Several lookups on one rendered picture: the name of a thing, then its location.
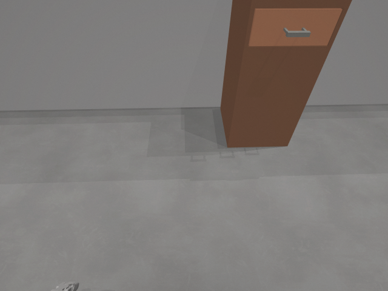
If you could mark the handle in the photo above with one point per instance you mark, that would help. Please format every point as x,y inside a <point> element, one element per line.
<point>303,33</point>

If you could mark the drawer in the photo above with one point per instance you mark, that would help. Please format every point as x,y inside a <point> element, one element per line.
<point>268,25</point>

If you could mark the cabinet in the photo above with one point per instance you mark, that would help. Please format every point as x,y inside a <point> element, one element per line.
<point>266,88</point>

